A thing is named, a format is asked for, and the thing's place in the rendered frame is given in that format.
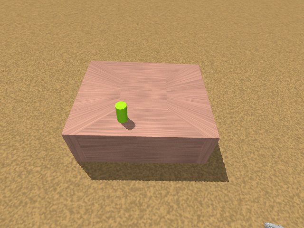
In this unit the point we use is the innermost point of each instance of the can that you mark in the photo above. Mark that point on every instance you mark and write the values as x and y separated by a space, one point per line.
121 112

